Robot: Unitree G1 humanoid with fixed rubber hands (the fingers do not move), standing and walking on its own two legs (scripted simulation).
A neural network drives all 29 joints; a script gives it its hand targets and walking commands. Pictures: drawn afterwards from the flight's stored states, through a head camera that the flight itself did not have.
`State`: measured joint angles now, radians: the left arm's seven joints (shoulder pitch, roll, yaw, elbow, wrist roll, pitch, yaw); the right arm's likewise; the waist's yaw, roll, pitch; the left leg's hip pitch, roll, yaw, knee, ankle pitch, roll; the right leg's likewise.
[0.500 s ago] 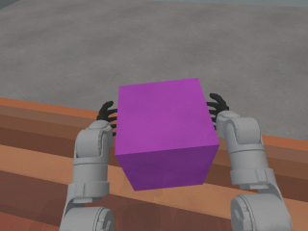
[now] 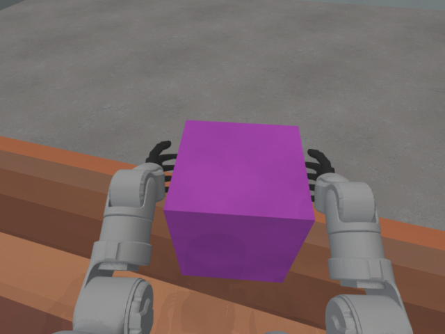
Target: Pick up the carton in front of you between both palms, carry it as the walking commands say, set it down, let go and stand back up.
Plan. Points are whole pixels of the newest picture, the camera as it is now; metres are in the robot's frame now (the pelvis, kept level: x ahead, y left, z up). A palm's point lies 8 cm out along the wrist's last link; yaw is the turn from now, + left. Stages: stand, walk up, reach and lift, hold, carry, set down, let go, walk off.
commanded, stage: carry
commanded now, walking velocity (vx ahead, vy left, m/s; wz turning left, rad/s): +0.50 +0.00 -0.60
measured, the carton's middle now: (236, 205) +0.36 +0.00 +0.03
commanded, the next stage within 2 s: none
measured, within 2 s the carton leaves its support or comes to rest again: neither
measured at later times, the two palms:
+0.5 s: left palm (226, 132) +0.71 +0.02 -0.08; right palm (324, 143) +0.66 -0.28 -0.08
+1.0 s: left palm (286, 116) +1.06 -0.25 -0.27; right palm (352, 141) +0.87 -0.49 -0.26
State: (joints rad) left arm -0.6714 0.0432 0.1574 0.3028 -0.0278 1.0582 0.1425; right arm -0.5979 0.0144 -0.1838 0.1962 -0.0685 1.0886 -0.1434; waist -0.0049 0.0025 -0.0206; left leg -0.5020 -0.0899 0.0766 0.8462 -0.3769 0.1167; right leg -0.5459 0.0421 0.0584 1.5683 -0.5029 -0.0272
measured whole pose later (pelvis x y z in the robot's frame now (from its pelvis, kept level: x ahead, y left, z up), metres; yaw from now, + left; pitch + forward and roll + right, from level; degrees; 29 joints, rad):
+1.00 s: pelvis +0.69 -0.16 -0.35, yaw -31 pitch +1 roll +0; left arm -0.55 -0.01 0.22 0.12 0.04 1.09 0.12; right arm -0.59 -0.01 -0.12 0.21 0.05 1.05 -0.19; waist -0.15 -0.04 0.04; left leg -0.30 -0.02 0.13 1.08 -0.80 0.07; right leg -0.79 0.01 0.02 0.88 0.23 -0.08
